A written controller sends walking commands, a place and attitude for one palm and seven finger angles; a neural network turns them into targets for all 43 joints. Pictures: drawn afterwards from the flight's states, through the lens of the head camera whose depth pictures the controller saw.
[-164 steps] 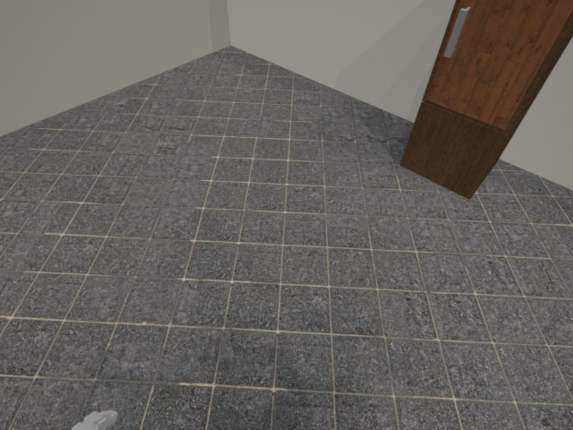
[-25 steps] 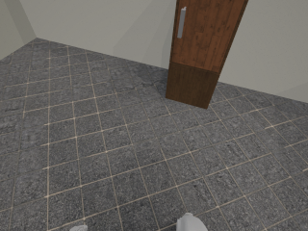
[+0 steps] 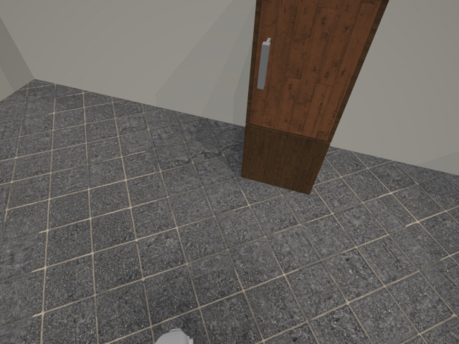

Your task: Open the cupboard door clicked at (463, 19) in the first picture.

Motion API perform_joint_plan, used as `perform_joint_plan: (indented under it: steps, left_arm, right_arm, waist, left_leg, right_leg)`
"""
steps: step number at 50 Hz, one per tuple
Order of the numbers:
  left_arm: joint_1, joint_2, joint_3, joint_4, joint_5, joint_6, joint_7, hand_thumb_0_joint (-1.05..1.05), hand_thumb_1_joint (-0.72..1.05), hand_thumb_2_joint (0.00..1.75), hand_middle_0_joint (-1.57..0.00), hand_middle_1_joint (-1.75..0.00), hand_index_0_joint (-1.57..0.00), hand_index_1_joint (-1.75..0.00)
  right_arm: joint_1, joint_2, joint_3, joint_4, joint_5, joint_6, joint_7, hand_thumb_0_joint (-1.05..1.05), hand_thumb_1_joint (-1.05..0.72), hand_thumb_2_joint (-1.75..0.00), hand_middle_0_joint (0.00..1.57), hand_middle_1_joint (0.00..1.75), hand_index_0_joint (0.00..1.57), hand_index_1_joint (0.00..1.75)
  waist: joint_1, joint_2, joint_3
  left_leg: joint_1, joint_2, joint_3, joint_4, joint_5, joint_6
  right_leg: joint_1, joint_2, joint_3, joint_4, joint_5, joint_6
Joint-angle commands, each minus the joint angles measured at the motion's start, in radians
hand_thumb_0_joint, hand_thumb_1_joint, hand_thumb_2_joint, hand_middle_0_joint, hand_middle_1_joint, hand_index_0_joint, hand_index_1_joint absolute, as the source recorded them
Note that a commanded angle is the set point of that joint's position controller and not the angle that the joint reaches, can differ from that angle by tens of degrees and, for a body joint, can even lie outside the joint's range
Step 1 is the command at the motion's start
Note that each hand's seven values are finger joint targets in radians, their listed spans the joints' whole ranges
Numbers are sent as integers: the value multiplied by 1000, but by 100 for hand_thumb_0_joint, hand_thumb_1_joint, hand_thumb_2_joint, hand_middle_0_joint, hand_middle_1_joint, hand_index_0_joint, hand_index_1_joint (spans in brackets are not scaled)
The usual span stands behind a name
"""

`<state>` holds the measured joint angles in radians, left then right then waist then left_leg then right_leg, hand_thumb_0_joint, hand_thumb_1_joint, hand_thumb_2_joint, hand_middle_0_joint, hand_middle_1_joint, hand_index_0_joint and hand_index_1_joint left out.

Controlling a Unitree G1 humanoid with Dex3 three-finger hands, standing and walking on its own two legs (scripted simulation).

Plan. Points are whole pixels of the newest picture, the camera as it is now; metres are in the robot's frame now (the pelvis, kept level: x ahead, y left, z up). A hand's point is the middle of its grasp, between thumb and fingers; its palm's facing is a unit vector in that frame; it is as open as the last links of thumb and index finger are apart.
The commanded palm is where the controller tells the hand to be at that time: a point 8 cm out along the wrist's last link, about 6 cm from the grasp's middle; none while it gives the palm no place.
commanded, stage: walk to a spot facing it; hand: left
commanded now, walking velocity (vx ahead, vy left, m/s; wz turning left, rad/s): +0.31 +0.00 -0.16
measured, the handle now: (264, 63) +1.04 -0.07 -0.03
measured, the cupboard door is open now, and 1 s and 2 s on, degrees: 0 0 0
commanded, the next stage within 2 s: turn to face it in 0.14 s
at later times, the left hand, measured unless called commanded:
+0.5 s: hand (161, 275) +0.29 +0.18 -0.17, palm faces -0.16 -0.96 -0.24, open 7.4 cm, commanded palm none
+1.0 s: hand (162, 274) +0.30 +0.18 -0.18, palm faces -0.17 -0.98 -0.14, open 7.4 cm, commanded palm none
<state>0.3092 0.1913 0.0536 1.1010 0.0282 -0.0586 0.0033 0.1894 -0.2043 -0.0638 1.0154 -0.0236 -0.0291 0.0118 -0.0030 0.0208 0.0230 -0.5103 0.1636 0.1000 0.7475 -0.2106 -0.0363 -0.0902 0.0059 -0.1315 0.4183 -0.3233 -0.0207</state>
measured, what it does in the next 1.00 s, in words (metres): walks ahead: left foot, then right foot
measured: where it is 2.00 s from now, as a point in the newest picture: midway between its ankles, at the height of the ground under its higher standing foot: (258, 293)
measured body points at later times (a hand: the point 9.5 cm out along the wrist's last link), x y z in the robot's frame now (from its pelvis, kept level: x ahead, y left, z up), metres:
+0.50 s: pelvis +0.18 +0.00 -0.01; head +0.20 -0.03 +0.43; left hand +0.30 +0.23 -0.15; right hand +0.11 -0.22 -0.18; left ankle +0.13 +0.14 -0.74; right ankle +0.25 -0.11 -0.74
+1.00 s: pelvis +0.25 +0.00 +0.00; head +0.25 +0.03 +0.45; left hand +0.31 +0.23 -0.17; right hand +0.24 -0.24 -0.14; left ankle +0.27 +0.11 -0.74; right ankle +0.24 -0.11 -0.71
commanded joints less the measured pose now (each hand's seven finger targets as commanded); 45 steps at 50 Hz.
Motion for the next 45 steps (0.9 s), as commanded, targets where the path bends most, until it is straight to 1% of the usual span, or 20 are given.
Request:
perform_joint_plan:
  steps: [1,2,3,4,5,8,12,16,21,23,24,25,26,27,28,29,33,40,43,45]
  left_arm:
    - [39,138,27,-36,-2,-19,3,0,90,90,-20,-30,-20,-30]
    - [31,144,28,-37,-6,-16,3,0,90,90,-20,-30,-20,-30]
    - [37,119,24,-40,-11,-13,0,0,90,90,-20,-30,-20,-30]
    - [71,58,15,-61,-23,-10,-7,0,90,90,-20,-30,-20,-30]
    - [27,61,9,-90,-19,-15,-7,0,90,90,-20,-30,-20,-30]
    - [-57,57,19,-82,-9,1,-13,0,90,90,-20,-30,-20,-30]
    - [5,5,21,-72,-3,50,-21,0,90,90,-20,-30,-20,-30]
    - [-39,-9,23,-107,-5,70,-24,0,90,90,-20,-30,-20,-30]
    - [-81,0,20,-130,-1,57,-17,0,90,90,-20,-30,-20,-30]
    - [9,31,28,-109,2,47,-12,0,90,90,-20,-30,-20,-30]
    - [79,98,39,-90,7,35,-4,0,90,90,-20,-30,-20,-30]
    - [121,213,61,-83,11,21,9,0,90,90,-20,-30,-20,-30]
    - [138,225,53,-81,-17,26,14,0,90,90,-20,-30,-20,-30]
    - [71,195,47,-91,-15,32,22,0,90,90,-20,-30,-20,-30]
    - [11,177,47,-106,-12,29,26,0,90,90,-20,-30,-20,-30]
    - [-26,148,41,-114,-13,32,28,0,90,90,-20,-30,-20,-30]
    - [-86,114,32,-123,-8,24,23,0,90,90,-20,-30,-20,-30]
    - [-40,133,38,-100,0,25,10,0,90,90,-20,-30,-20,-30]
    - [-61,142,40,-96,-5,30,8,0,90,90,-20,-30,-20,-30]
    - [-89,120,35,-96,-18,38,0,0,90,90,-20,-30,-20,-30]
  right_arm:
    - [18,-22,1,-41,0,-32,17,0,-90,-90,20,30,20,30]
    - [94,-46,-3,-16,-4,-38,11,0,-90,-90,20,30,20,30]
    - [223,-103,-18,25,-11,-45,0,0,-90,-90,20,30,20,30]
    - [351,-224,-46,50,-26,-51,-11,0,-90,-90,20,30,20,30]
    - [394,-255,-42,60,-15,-39,-17,0,-90,-90,20,30,20,30]
    - [201,-129,-8,13,-12,-47,-30,0,-90,-90,20,30,20,30]
    - [129,-82,6,5,-3,-56,-39,0,-90,-90,20,30,20,30]
    - [115,-82,-1,10,-2,-44,-40,0,-90,-90,20,30,20,30]
    - [129,-110,-18,28,-4,-17,-38,0,-90,-90,20,30,20,30]
    - [121,-110,-19,27,0,-6,-36,0,-90,-90,20,30,20,30]
    - [133,-88,-15,22,5,-2,-30,0,-90,-90,20,30,20,30]
    - [164,-10,0,-4,12,2,-26,0,-90,-90,20,30,20,30]
    - [149,-32,0,-19,19,22,-38,0,-90,-90,20,30,20,30]
    - [124,-14,3,-15,19,34,-42,0,-90,-90,20,30,20,30]
    - [125,-10,10,-8,14,33,-38,0,-90,-90,20,30,20,30]
    - [117,-34,5,-1,8,32,-36,0,-90,-90,20,30,20,30]
    - [131,-20,1,16,-5,37,-21,0,-90,-90,20,30,20,30]
    - [50,-10,0,-27,-2,26,-11,0,-90,-90,20,30,20,30]
    - [118,-5,3,-11,0,15,-14,0,-90,-90,20,30,20,30]
    - [219,-19,4,30,0,4,-24,0,-90,-90,20,30,20,30]
  waist:
    - [0,-105,66]
    - [-42,-60,32]
    - [-92,56,-43]
    - [-125,308,-149]
    - [-132,351,-164]
    - [-71,118,23]
    - [6,107,32]
    - [11,141,62]
    - [-5,132,21]
    - [44,81,-29]
    - [77,-38,-85]
    - [82,-352,-150]
    - [82,-295,-185]
    - [59,-227,-109]
    - [45,-298,-114]
    - [38,-261,-96]
    - [-3,-133,-84]
    - [28,-147,-11]
    - [-7,-126,-6]
    - [-51,-46,-6]
  left_leg:
    - [150,-44,55,-150,-7,14]
    - [289,-72,80,-214,22,16]
    - [501,-34,16,-270,40,38]
    - [697,229,-315,-347,83,130]
    - [701,353,-460,-461,117,196]
    - [463,299,-245,-487,160,165]
    - [324,201,22,-494,325,116]
    - [302,167,116,-500,353,128]
    - [376,184,125,-353,386,121]
    - [359,157,153,-202,346,77]
    - [279,110,179,-31,189,32]
    - [37,-32,183,256,-340,-20]
    - [59,-44,29,362,-463,-22]
    - [46,-25,-27,398,-428,-20]
    - [6,-22,-41,434,-364,-18]
    - [3,-17,-52,455,-302,-17]
    - [60,-17,-31,341,-167,-22]
    - [117,-45,-2,30,-222,-13]
    - [269,-77,24,-134,-173,0]
    - [488,-76,36,-309,-101,5]
  right_leg:
    - [-85,-250,179,-104,254,-114]
    - [-116,-216,137,9,321,-93]
    - [-203,-158,92,225,352,-58]
    - [-404,-28,-9,539,44,-3]
    - [-500,0,62,764,-259,-2]
    - [-558,-121,129,876,-90,1]
    - [-444,-126,97,771,17,35]
    - [-413,-123,46,538,87,53]
    - [-289,-74,-2,268,119,39]
    - [-134,-53,-23,132,227,33]
    - [9,-124,59,70,414,17]
    - [167,-387,413,12,757,-92]
    - [98,-449,437,-41,829,-180]
    - [24,-418,380,-66,715,-192]
    - [15,-378,400,-93,572,-180]
    - [-18,-350,373,-112,434,-171]
    - [-126,-268,253,-167,174,-133]
    - [-159,-274,331,-246,-118,-170]
    - [-232,-243,315,-221,-186,-147]
    - [-380,-166,240,-120,-259,-85]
